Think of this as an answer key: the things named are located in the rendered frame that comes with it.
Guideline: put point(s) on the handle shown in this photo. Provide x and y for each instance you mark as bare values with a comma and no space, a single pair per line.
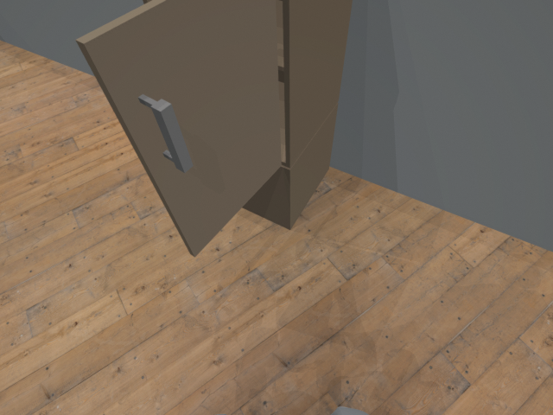
170,129

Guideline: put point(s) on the cupboard door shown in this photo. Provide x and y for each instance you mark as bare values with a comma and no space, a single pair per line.
216,62

